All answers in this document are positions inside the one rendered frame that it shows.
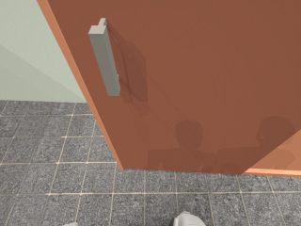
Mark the wardrobe door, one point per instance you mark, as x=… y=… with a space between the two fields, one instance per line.
x=208 y=86
x=287 y=156

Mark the right robot thigh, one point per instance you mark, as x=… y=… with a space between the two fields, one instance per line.
x=188 y=220

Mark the handle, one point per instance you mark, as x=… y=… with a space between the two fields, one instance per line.
x=101 y=45

